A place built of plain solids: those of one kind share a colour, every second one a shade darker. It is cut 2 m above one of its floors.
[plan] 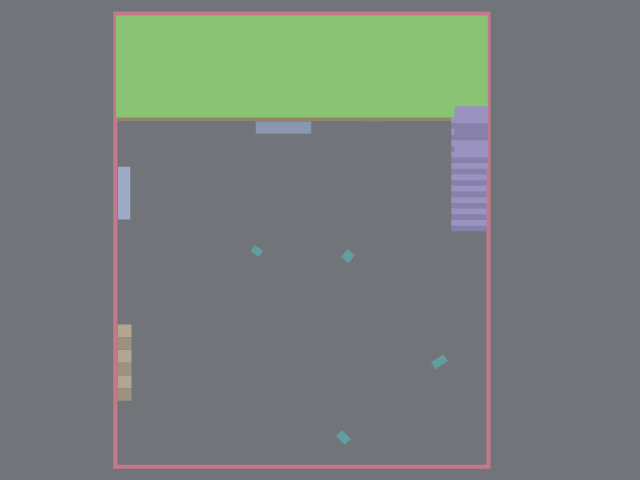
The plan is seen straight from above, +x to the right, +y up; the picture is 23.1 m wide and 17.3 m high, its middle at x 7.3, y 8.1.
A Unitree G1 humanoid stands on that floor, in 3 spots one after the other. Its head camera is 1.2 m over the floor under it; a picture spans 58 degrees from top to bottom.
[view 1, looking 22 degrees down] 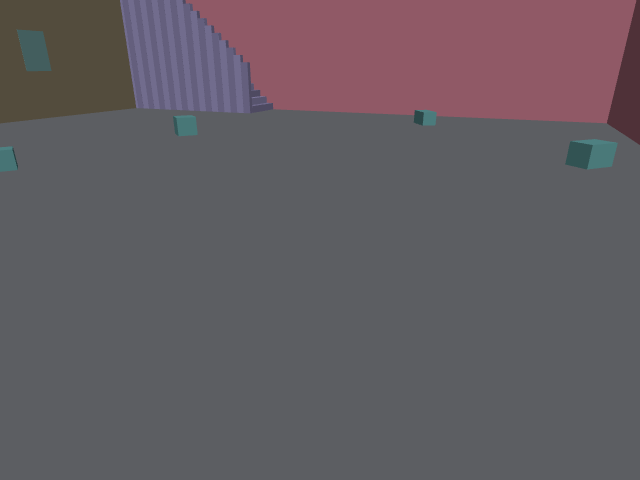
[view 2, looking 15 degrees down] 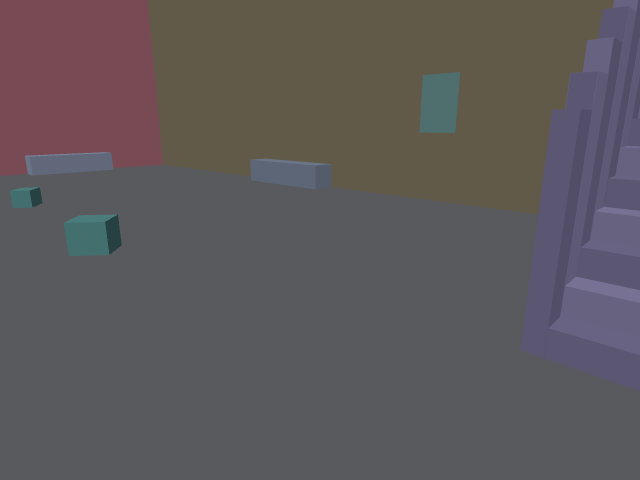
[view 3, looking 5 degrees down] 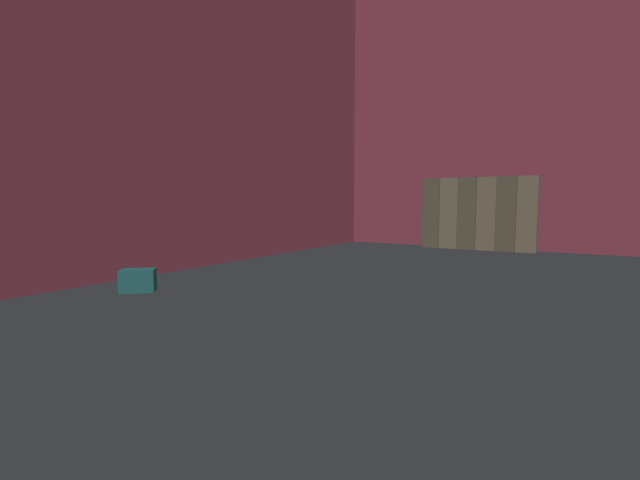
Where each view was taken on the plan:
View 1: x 1.70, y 2.00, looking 23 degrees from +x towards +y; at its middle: ground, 3.20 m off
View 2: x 12.72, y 6.11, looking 134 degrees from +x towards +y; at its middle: ground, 4.64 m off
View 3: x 11.72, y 6.11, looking -148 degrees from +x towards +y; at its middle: wall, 11.58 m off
